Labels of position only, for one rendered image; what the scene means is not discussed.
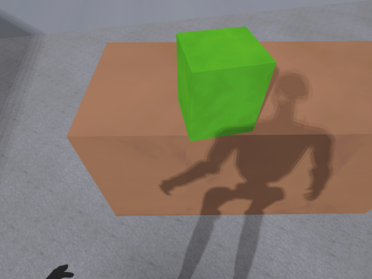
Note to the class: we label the robot left hand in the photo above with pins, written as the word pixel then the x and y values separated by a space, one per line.
pixel 59 273

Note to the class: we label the carton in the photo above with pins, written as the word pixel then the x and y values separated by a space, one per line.
pixel 223 76

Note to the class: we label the pedestal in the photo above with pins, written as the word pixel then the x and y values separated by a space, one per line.
pixel 310 151

